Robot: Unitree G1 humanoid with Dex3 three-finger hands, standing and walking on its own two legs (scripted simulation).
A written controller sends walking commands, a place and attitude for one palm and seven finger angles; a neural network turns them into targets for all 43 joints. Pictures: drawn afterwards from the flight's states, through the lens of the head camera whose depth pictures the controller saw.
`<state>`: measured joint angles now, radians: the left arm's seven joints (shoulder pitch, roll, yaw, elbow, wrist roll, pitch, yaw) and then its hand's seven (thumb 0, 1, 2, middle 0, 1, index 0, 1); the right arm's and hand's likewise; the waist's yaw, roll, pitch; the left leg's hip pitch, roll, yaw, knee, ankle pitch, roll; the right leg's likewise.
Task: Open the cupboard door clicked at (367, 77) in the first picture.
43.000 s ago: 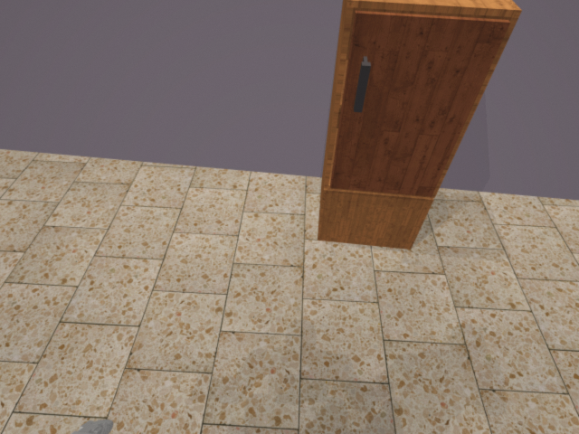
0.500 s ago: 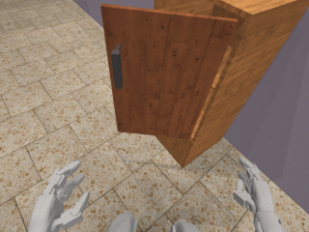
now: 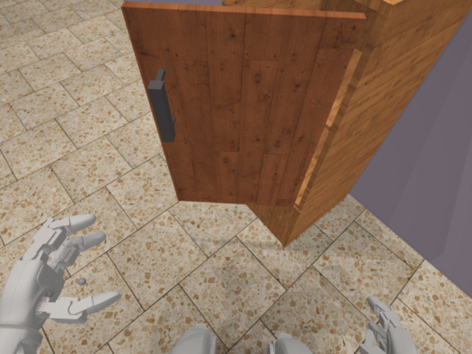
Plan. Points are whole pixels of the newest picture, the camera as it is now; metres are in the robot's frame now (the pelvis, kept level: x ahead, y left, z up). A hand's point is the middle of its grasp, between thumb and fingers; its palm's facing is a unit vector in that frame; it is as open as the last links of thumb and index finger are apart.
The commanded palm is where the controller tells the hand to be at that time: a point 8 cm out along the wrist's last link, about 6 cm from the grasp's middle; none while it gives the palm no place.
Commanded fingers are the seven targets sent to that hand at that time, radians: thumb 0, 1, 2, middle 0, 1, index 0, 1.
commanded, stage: raise the hand with hooked fingers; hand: left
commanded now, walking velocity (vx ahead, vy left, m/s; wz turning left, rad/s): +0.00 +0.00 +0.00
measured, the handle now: (165, 106) +0.54 +0.17 +0.08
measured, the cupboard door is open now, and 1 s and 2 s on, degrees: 49 49 49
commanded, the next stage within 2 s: move the hooked fingers beside the handle in 1.14 s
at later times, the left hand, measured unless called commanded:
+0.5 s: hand (50, 241) +0.26 +0.28 +0.08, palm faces +0.04 -1.00 -0.06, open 13.9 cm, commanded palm +0.24 +0.33 +0.09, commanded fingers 0.00 -0.50 0.30 -0.30 -1.20 -0.30 -1.20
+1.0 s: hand (53, 221) +0.28 +0.28 +0.09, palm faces +0.03 -1.00 -0.04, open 14.0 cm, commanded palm +0.26 +0.33 +0.10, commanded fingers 0.00 -0.50 0.30 -0.30 -1.20 -0.30 -1.20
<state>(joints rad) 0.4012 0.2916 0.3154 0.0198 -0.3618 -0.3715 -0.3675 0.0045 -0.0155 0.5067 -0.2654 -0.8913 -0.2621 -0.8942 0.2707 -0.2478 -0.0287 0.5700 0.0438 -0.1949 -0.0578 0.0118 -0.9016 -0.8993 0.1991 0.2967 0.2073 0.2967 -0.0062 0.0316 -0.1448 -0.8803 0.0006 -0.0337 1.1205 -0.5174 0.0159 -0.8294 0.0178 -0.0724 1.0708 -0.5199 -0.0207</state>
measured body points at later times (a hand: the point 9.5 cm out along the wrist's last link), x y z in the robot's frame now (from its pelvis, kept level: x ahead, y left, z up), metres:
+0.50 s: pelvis -0.01 +0.01 +0.02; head +0.05 +0.03 +0.47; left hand +0.25 +0.33 +0.09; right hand +0.17 -0.22 -0.05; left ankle +0.01 +0.11 -0.66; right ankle +0.00 -0.11 -0.66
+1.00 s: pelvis -0.01 +0.01 +0.03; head +0.05 +0.03 +0.47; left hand +0.28 +0.34 +0.09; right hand +0.14 -0.24 -0.05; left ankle +0.01 +0.11 -0.66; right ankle +0.00 -0.11 -0.66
